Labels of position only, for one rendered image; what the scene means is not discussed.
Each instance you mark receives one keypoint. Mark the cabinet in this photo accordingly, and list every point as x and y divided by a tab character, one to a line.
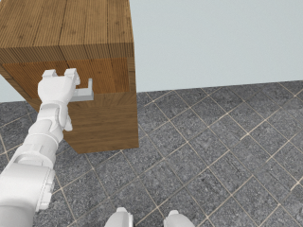
70	30

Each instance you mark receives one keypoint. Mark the right robot shin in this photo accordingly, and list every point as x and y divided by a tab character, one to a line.
173	212

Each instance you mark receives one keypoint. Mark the left robot forearm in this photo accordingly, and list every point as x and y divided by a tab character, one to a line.
44	136

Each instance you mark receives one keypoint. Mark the left robot shin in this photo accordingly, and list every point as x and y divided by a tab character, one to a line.
121	209

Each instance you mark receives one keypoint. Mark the left robot hand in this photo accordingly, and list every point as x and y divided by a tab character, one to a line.
59	88

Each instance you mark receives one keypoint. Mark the drawer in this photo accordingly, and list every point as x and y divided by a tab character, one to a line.
109	75

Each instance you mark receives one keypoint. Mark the robot shin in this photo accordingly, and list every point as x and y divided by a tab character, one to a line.
173	212
121	209

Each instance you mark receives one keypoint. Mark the robot left upper arm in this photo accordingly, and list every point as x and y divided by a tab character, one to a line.
24	190

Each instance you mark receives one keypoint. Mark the handle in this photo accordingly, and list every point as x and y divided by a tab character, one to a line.
84	94

